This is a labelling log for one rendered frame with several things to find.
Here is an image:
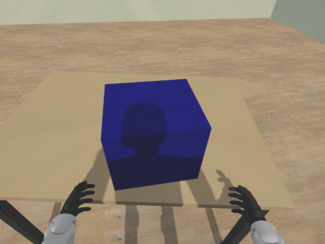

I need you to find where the robot left hand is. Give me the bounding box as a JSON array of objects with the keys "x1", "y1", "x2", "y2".
[{"x1": 60, "y1": 181, "x2": 95, "y2": 217}]

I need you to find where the table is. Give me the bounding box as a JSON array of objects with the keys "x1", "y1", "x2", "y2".
[{"x1": 0, "y1": 71, "x2": 296, "y2": 244}]

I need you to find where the robot right hand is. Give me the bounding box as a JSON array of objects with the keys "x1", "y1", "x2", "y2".
[{"x1": 228, "y1": 185, "x2": 266, "y2": 226}]

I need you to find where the carton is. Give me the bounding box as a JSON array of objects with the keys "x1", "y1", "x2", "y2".
[{"x1": 101, "y1": 79, "x2": 212, "y2": 191}]

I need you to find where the robot left forearm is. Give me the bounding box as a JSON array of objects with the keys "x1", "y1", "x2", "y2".
[{"x1": 41, "y1": 213, "x2": 76, "y2": 244}]

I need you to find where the robot right forearm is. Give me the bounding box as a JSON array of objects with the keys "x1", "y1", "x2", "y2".
[{"x1": 251, "y1": 221, "x2": 284, "y2": 244}]

